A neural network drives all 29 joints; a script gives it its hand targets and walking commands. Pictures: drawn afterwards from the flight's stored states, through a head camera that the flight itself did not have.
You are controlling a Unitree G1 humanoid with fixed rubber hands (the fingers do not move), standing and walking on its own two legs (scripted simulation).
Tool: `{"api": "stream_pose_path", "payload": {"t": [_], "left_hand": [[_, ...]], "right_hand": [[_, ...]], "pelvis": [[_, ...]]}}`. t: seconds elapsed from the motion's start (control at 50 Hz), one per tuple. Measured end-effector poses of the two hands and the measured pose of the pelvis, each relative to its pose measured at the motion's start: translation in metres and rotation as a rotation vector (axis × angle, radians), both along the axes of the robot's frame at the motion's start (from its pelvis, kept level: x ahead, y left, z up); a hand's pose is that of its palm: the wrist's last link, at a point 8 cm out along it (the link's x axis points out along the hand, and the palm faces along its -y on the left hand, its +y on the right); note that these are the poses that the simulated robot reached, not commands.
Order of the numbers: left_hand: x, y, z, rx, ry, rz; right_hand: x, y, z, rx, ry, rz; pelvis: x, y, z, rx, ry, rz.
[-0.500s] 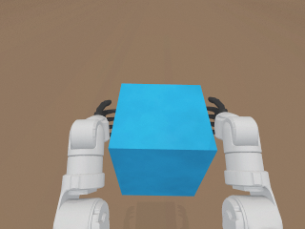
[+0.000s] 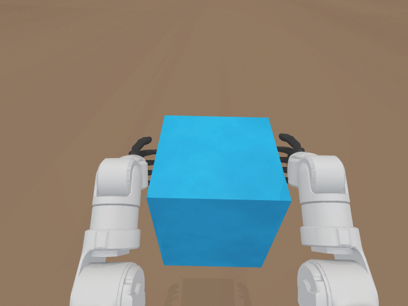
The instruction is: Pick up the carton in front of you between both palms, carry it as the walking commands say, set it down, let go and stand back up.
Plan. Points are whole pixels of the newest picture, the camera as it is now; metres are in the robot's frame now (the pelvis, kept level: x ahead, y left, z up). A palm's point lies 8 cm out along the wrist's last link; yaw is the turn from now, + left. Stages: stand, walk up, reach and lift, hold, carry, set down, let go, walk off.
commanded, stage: carry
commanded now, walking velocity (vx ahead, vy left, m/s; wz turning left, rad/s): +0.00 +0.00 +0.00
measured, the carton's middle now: (214, 193) +0.34 +0.00 +0.05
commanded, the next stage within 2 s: none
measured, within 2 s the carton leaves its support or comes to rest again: neither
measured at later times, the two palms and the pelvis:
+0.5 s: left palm (131, 184) +0.31 +0.15 +0.13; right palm (299, 179) +0.31 -0.15 +0.13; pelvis -0.03 +0.00 +0.00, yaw +0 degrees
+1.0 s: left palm (130, 191) +0.29 +0.15 +0.12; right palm (302, 188) +0.30 -0.15 +0.13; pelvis -0.05 +0.00 +0.00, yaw +0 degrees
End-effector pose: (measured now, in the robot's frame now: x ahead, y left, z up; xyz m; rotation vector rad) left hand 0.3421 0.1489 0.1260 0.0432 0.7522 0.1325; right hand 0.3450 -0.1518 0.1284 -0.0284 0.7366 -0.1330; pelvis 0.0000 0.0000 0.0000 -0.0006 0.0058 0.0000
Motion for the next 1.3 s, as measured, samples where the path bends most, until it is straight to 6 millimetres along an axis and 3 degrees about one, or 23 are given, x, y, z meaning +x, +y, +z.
{"api": "stream_pose_path", "payload": {"t": [0.68, 1.3], "left_hand": [[-0.044, 0.003, 0.0, -0.001, 0.003, 0.007], [-0.053, -0.002, -0.003, 0.002, 0.002, 0.004]], "right_hand": [[-0.041, 0.003, 0.0, 0.001, 0.003, 0.006], [-0.051, -0.002, -0.003, 0.002, 0.002, 0.005]], "pelvis": [[-0.042, 0.001, -0.002, 0.0, -0.014, 0.002], [-0.053, -0.002, -0.003, 0.002, -0.001, 0.003]]}}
